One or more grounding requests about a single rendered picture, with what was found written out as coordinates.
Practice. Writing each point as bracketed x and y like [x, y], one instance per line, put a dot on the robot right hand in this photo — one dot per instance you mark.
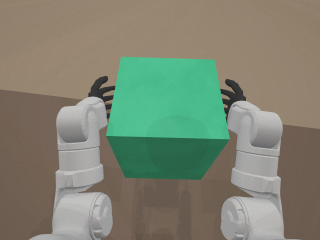
[234, 97]

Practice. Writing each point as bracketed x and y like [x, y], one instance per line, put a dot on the left robot forearm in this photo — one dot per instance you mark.
[78, 141]

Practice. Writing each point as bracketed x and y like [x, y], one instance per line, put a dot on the robot right upper arm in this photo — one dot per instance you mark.
[249, 218]

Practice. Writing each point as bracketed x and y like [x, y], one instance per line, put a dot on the carton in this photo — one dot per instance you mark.
[167, 119]

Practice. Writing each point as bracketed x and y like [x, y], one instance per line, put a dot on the robot left hand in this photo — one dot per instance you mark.
[98, 92]

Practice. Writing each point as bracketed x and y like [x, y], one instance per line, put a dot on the robot left upper arm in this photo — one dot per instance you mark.
[81, 216]

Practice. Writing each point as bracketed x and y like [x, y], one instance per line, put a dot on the right robot forearm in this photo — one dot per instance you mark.
[258, 148]

